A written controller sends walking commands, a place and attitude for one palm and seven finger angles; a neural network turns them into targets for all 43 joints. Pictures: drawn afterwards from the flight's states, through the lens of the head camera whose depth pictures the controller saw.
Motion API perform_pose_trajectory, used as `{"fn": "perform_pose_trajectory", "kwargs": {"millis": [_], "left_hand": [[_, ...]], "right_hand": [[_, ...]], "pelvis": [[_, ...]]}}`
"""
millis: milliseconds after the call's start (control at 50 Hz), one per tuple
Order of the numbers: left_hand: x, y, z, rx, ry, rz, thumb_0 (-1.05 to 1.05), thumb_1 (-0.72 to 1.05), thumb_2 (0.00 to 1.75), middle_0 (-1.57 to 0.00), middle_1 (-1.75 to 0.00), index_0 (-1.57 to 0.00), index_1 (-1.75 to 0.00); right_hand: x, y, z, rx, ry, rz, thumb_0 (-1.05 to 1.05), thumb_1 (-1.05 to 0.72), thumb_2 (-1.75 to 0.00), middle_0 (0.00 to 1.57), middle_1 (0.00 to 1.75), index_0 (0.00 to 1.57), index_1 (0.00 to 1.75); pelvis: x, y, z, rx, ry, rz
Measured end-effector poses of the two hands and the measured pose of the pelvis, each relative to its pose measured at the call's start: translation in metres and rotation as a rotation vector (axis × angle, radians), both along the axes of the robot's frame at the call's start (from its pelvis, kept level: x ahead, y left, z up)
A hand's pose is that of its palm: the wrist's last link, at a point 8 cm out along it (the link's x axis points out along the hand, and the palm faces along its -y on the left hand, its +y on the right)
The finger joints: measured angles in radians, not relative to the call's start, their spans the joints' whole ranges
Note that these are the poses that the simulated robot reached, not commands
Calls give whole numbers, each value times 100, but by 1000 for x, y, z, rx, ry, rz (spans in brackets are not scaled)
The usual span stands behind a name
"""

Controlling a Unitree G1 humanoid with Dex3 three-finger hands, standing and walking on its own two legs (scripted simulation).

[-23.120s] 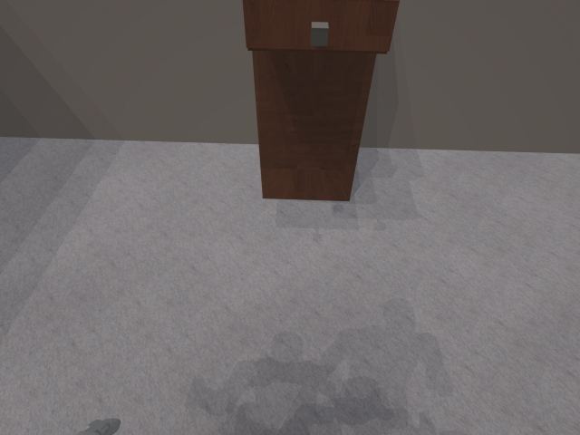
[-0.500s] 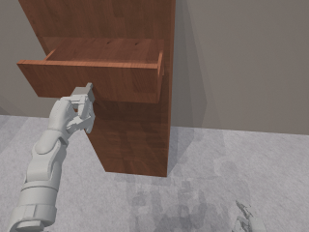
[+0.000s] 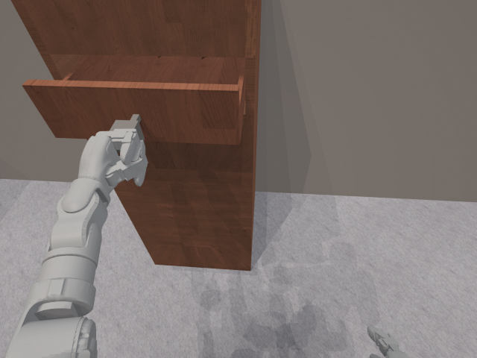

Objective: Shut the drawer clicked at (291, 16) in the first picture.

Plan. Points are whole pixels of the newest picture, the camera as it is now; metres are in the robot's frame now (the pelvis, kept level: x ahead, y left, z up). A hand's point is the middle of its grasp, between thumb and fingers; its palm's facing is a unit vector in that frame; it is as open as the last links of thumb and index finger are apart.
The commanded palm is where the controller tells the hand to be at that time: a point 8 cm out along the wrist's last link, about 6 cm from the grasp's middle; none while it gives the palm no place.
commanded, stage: push the drawer shut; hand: left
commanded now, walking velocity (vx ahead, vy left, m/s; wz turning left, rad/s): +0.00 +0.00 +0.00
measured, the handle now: (130, 129) +0.47 +0.22 +0.15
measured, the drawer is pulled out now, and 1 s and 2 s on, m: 0.11 0.00 0.00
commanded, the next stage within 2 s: pull the fist back off the drawer in 1.12 s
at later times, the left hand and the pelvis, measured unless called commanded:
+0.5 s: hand (149, 138) +0.45 +0.18 +0.14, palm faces -0.06 -1.00 -0.01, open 3.4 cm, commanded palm +0.44 +0.24 +0.15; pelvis -0.01 +0.01 -0.01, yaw -1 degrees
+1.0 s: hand (157, 120) +0.50 +0.17 +0.14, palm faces -0.07 -1.00 +0.01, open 3.5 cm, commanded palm +0.51 +0.24 +0.15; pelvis -0.01 +0.02 -0.01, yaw -2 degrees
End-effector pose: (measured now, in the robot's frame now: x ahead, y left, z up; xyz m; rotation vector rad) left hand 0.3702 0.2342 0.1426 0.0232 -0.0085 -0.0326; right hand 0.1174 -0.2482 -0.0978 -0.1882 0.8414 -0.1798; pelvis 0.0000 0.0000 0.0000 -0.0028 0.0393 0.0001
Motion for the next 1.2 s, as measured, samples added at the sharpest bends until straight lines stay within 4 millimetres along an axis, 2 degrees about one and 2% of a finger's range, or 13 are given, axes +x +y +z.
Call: {"fn": "perform_pose_trajectory", "kwargs": {"millis": [240, 480, 680, 880, 1020, 1200], "left_hand": [[26, -1, 1, -5, 11, 0, 0, 79, 87, -140, -160, -154, -160], [58, -2, 1, -13, 16, -25, 0, 80, 87, -140, -160, -154, -160], [84, -3, 1, -21, 17, -26, 1, 80, 87, -140, -160, -154, -160], [113, -4, 1, -29, 32, -39, 1, 82, 85, -139, -160, -153, -160], [113, -4, 1, -32, 20, -40, 1, 81, 86, -140, -160, -154, -160], [112, -6, 2, -23, 38, -1, 1, 80, 87, -141, -160, -156, -160]], "right_hand": [[-34, -2, -8, -8, 81, -30, 1, -90, -90, 21, 30, 20, 30], [-84, -8, -12, -33, 182, -103, 1, -90, -90, 21, 30, 20, 30], [-120, -4, -15, -41, 281, -147, 1, -90, -90, 21, 30, 20, 30], [-141, 0, -12, -54, 335, -193, 1, -90, -90, 21, 30, 20, 30], [-148, 5, -14, -49, 372, -186, 1, -90, -90, 21, 30, 20, 30], [-156, 6, -17, -53, 374, -163, 1, -90, -90, 21, 30, 20, 30]], "pelvis": [[-8, 2, -2, -6, 23, -3], [-13, 8, -5, -13, 59, -19], [-12, 14, -7, -16, 100, -30], [-7, 19, -9, -21, 145, -44], [-7, 22, -10, -25, 156, -39], [-19, 22, -13, -31, 167, -21]]}}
